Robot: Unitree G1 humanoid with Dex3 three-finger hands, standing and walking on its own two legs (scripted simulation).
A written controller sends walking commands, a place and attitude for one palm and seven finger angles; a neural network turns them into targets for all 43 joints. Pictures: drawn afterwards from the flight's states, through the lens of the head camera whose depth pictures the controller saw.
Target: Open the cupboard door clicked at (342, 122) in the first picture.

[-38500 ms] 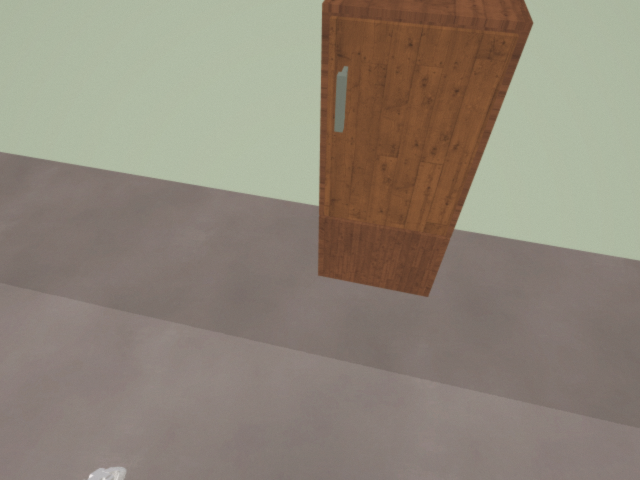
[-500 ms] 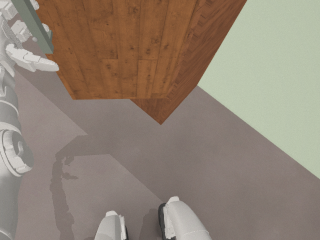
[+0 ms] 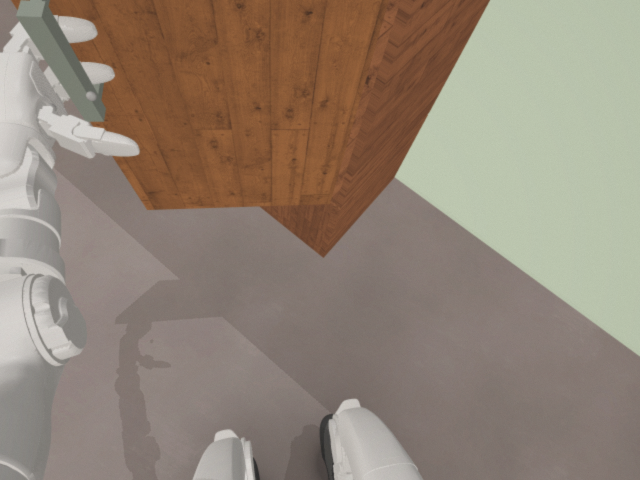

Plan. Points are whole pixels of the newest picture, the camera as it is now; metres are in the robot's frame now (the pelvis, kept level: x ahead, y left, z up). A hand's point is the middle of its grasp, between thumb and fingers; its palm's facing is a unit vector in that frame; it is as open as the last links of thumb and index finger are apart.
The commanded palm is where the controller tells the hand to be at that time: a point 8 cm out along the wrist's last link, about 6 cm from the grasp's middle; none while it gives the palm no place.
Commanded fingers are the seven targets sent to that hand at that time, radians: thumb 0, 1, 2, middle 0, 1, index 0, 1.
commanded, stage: slide the fingers in behind the handle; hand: left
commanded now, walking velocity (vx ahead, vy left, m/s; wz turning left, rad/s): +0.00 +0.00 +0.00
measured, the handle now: (71, 56) +0.60 +0.21 +0.08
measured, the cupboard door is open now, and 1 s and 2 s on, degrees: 45 44 82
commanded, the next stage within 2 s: close the thumb around the handle in 0.24 s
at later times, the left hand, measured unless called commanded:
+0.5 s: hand (82, 101) +0.54 +0.19 +0.08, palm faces -0.05 -1.00 -0.01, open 13.3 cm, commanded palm +0.52 +0.24 +0.08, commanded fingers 0.00 0.00 0.52 -0.34 -1.25 -0.34 -1.25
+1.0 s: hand (85, 99) +0.54 +0.19 +0.08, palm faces -0.07 -1.00 -0.01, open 5.8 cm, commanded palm +0.53 +0.24 +0.08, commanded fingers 0.00 0.90 0.90 -0.40 -1.35 -0.40 -1.35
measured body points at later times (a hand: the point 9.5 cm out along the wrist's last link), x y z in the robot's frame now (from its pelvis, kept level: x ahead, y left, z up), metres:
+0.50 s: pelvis -0.01 +0.01 +0.00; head +0.15 +0.03 +0.42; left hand +0.54 +0.25 +0.08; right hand -0.04 -0.26 -0.10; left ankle -0.03 +0.11 -0.67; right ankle +0.02 -0.13 -0.67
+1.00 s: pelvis +0.00 +0.01 +0.00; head +0.15 +0.04 +0.42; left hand +0.54 +0.25 +0.08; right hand -0.04 -0.25 -0.10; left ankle -0.03 +0.11 -0.67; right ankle +0.02 -0.13 -0.67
